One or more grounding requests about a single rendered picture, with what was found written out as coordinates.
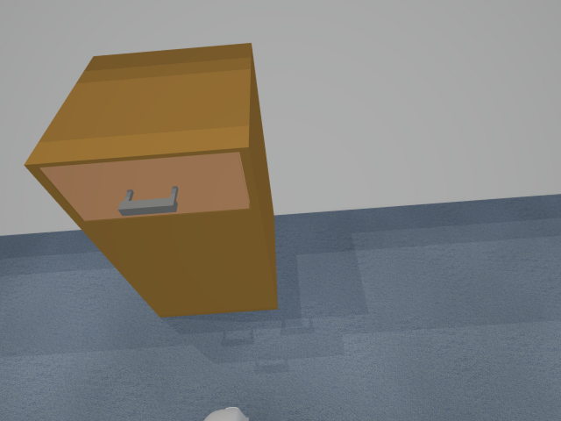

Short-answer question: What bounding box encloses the cabinet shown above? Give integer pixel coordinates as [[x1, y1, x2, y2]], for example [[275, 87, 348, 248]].
[[25, 43, 278, 318]]

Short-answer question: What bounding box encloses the drawer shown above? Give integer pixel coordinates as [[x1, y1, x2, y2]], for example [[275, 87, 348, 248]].
[[40, 152, 250, 221]]

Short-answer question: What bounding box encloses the handle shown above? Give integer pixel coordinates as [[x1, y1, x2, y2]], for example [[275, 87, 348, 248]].
[[118, 186, 178, 216]]

